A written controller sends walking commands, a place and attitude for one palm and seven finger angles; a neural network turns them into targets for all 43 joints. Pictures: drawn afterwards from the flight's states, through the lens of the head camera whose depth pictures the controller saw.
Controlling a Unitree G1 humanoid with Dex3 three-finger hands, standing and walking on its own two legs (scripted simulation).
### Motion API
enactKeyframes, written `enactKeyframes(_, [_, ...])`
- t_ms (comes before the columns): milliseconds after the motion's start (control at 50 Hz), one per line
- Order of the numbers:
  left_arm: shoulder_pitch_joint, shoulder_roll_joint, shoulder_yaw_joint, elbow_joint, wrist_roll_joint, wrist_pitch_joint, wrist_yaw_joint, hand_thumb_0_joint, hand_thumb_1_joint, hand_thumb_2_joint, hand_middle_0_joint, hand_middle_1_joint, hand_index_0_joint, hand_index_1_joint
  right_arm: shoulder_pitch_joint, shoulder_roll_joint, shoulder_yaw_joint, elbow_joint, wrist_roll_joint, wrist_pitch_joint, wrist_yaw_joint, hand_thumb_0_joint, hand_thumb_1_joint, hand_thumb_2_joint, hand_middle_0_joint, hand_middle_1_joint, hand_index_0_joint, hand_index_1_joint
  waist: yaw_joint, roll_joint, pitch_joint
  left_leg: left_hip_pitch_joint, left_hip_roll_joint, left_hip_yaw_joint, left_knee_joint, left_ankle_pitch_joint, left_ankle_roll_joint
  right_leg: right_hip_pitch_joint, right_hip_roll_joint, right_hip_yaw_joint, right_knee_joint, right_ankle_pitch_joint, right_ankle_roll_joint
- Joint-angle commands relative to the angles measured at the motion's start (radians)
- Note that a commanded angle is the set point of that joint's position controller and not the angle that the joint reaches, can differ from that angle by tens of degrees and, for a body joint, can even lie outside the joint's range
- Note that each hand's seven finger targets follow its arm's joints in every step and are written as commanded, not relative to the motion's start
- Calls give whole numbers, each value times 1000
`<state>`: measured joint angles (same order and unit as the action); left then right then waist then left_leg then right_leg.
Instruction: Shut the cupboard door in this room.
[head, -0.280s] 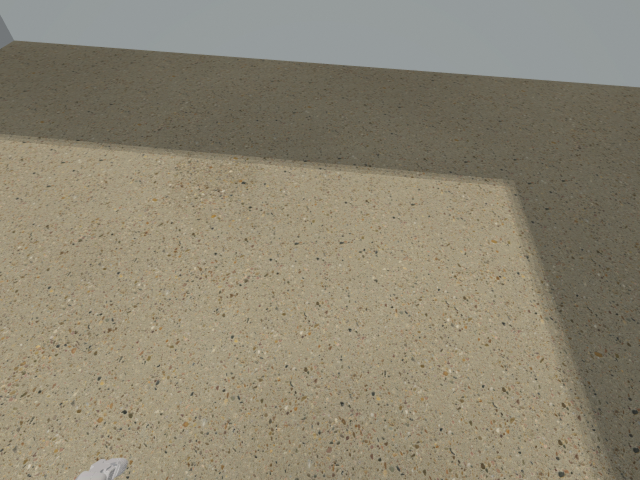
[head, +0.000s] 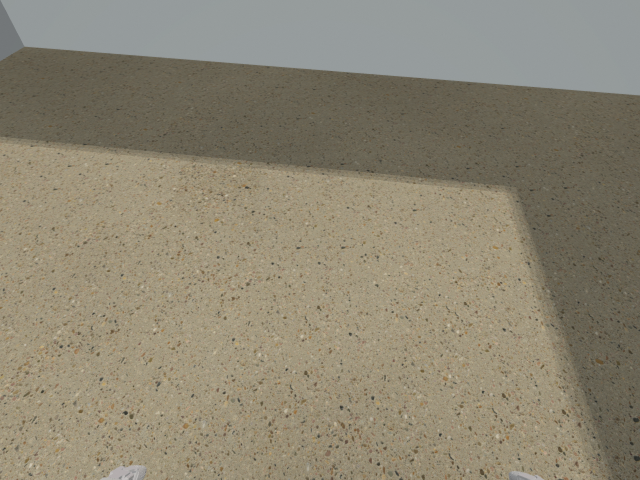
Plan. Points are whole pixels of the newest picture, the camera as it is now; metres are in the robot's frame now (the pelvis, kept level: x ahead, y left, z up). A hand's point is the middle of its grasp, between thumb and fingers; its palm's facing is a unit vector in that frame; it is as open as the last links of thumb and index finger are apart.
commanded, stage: stand and wait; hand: left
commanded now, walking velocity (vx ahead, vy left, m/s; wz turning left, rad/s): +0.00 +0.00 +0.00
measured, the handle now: out of the picture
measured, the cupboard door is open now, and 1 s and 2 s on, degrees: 94 94 94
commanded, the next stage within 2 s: turn or walk to find it in 0.62 s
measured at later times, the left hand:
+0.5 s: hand out of the picture +0.06 +0.24 -0.15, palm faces -0.03 -0.94 -0.35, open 7.4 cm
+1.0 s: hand out of the picture +0.02 +0.21 -0.18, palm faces +0.05 -0.97 -0.25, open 7.4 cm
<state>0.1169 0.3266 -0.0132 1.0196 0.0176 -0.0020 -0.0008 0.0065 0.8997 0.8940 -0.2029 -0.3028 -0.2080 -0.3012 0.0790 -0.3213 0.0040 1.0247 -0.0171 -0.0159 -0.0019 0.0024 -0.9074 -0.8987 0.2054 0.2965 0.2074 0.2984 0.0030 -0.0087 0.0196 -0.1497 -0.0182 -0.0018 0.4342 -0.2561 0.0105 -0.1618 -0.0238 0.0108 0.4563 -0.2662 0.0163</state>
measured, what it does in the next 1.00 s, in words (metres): stands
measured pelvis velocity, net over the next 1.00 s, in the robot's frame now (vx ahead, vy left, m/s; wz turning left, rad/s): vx -0.03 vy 0.00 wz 0.08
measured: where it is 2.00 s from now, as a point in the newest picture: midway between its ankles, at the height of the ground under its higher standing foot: outside the picture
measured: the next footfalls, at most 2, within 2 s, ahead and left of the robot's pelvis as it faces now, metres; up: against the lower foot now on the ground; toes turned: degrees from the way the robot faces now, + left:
right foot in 1.30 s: -0.02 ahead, -0.14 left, +0.00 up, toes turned +13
left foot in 1.66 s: -0.09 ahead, +0.11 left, +0.00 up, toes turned +28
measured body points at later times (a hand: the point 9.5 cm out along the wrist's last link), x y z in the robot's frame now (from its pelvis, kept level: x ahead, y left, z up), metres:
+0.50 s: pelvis -0.02 -0.01 +0.00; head -0.02 -0.02 +0.45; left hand +0.06 +0.29 -0.13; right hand +0.05 -0.31 -0.13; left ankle -0.01 +0.11 -0.74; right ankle -0.01 -0.13 -0.74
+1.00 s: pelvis -0.03 +0.00 -0.01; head -0.02 +0.02 +0.44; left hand +0.02 +0.26 -0.16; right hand +0.03 -0.26 -0.15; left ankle -0.01 +0.11 -0.74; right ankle -0.01 -0.13 -0.74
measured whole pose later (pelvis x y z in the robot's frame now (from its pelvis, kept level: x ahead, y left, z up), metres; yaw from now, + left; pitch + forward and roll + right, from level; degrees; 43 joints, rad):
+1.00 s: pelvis -0.03 +0.00 -0.01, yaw +5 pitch -1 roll +0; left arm 0.18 0.26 0.01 0.98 0.02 0.05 0.02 0.01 0.90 0.89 -0.20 -0.30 -0.21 -0.30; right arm 0.21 -0.23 -0.01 1.03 -0.02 0.04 0.01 0.00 -0.91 -0.90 0.20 0.30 0.20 0.30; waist -0.01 -0.03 0.05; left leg -0.31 -0.05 -0.07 0.61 -0.28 0.01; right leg -0.28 -0.05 -0.06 0.61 -0.31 0.02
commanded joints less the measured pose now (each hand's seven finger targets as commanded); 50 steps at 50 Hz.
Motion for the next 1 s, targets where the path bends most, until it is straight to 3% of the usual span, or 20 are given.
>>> enactKeyframes(0, [-40,217,53,-62,-5,-23,15,0,900,900,-200,-300,-200,-300,-45,-215,-54,-59,3,-22,-14,0,-900,-900,200,300,200,300,-5,3,-87,24,124,-88,-61,262,30,25,-97,73,-65,251,-48])
enactKeyframes(320, [-31,226,49,-8,-8,-24,11,0,900,900,-200,-300,-200,-300,-25,-226,-44,5,7,-18,-12,0,-900,-900,200,300,200,300,-1,3,-43,10,128,-95,-108,153,21,15,-102,94,-130,148,-49])
enactKeyframes(640, [-31,231,51,-4,-7,-23,10,0,900,900,-200,-300,-200,-300,-6,-229,-42,20,6,-16,-7,0,-900,-900,200,300,200,300,0,10,-24,-21,127,-108,-113,127,19,1,-102,97,-143,79,-48])
enactKeyframes(760, [44,124,41,-18,-7,13,24,0,900,900,-200,-300,-200,-300,62,-96,-24,-4,1,20,-1,0,-900,-900,200,300,200,300,5,-41,-20,-125,93,-92,-2,138,-2,-15,-149,88,-99,61,-36])
enactKeyframes(860, [53,145,60,-80,-1,23,33,0,900,900,-200,-300,-200,-300,119,-77,-47,-43,3,40,0,0,-900,-900,200,300,200,300,-7,-117,-41,-145,55,-48,186,66,-10,-77,-257,115,-92,97,-105])
enactKeyframes(900, [38,138,63,-107,2,25,36,0,900,900,-200,-300,-200,-300,149,-70,-55,-53,5,42,2,0,-900,-900,200,300,200,300,-22,-108,-42,-124,62,-54,184,69,-6,-118,-254,80,-40,112,-104])
enactKeyframes(920, [26,127,64,-121,3,29,36,0,900,900,-200,-300,-200,-300,163,-66,-59,-55,4,42,4,0,-900,-900,200,300,200,300,-31,-67,-28,-120,78,-91,136,102,5,-148,-224,34,7,65,-82])
enactKeyframes(940, [22,104,64,-133,2,33,35,0,900,900,-200,-300,-200,-300,174,-81,-61,-62,-1,39,6,0,-900,-900,200,300,200,300,-35,39,-28,-129,116,-190,59,158,31,-171,-150,-27,103,-4,-41])
enactKeyframes(960, [16,67,61,-143,-4,35,35,0,900,900,-200,-300,-200,-300,184,-119,-69,-71,-9,32,4,0,-900,-900,200,300,200,300,-42,194,-7,-154,213,-389,-77,190,93,-199,-33,-96,269,-108,10])
enactKeyframes(980, [18,49,60,-154,-5,34,38,0,900,900,-200,-300,-200,-300,193,-141,-78,-80,-6,27,-5,0,-900,-900,200,300,200,300,-39,280,-3,-132,281,-536,-162,274,169,-256,12,-62,432,-272,19])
